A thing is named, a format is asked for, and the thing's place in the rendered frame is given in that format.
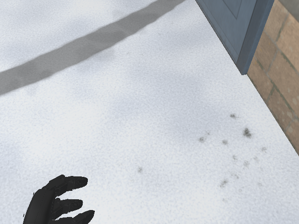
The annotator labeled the left robot hand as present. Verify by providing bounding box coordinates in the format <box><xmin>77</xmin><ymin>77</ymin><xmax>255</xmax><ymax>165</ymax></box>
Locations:
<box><xmin>22</xmin><ymin>175</ymin><xmax>95</xmax><ymax>224</ymax></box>

